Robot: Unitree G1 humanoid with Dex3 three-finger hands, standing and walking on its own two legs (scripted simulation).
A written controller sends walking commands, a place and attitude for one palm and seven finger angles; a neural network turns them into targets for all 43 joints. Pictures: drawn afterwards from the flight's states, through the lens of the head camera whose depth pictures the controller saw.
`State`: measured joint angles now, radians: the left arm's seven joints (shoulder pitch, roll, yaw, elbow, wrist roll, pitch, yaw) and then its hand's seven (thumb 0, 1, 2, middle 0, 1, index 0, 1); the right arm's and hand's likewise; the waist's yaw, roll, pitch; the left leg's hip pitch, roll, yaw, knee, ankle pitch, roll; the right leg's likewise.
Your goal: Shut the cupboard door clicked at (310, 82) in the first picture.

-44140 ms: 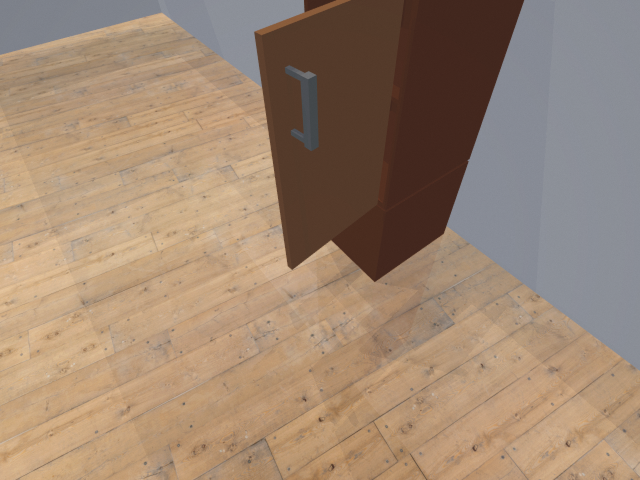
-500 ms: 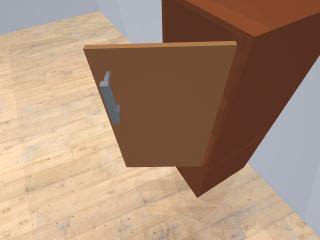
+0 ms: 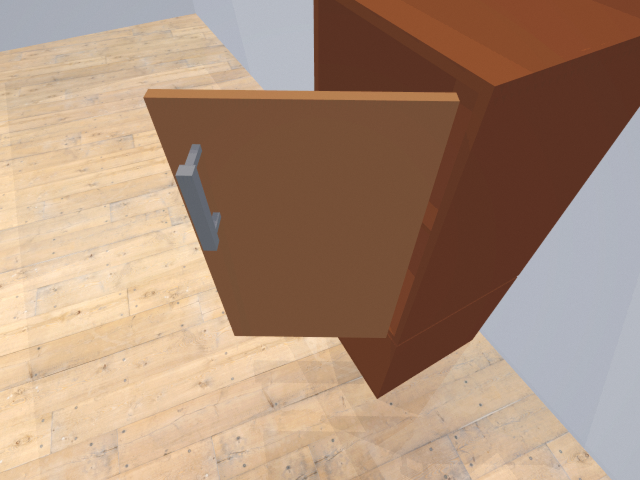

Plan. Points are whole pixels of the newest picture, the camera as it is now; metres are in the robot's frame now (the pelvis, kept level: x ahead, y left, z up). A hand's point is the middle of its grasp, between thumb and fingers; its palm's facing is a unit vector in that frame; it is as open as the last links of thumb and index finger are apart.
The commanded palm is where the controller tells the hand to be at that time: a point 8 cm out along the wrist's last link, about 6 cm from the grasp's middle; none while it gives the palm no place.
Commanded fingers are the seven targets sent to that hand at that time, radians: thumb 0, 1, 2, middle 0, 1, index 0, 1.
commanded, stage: look again from close up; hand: left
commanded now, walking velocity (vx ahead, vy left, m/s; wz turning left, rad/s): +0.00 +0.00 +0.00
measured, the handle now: (203, 200) +0.42 +0.18 +0.12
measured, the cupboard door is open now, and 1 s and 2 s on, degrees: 60 60 60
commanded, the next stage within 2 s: raise the hand and make a fist in 0.20 s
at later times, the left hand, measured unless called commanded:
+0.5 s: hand (210, 409) +0.20 +0.15 -0.02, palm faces +0.24 -0.94 -0.23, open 7.1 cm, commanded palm +0.11 +0.19 -0.05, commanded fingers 0.00 0.90 0.90 -0.38 -0.50 -0.38 -0.50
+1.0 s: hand (240, 438) +0.17 +0.10 +0.01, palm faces -0.12 -0.99 -0.07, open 4.8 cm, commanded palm +0.13 +0.18 +0.02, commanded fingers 0.00 0.90 0.90 -0.84 -1.00 -0.84 -1.00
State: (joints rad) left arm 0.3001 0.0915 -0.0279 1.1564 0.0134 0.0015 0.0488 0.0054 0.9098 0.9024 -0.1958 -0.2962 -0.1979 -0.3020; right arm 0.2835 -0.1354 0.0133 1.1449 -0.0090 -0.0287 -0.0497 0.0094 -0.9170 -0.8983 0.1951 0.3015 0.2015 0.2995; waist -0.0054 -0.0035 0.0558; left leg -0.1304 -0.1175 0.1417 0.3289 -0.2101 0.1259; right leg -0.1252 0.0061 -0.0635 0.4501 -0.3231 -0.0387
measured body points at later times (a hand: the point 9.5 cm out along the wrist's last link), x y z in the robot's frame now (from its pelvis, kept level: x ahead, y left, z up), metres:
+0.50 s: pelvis +0.01 -0.04 -0.02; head +0.01 -0.08 +0.43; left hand +0.19 +0.20 +0.00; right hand +0.07 -0.30 -0.16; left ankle -0.01 +0.03 -0.74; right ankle -0.02 -0.11 -0.74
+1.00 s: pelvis -0.04 -0.08 -0.06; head +0.00 -0.09 +0.39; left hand +0.17 +0.15 +0.02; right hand +0.17 -0.29 -0.13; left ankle +0.00 +0.04 -0.74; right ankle -0.02 -0.11 -0.74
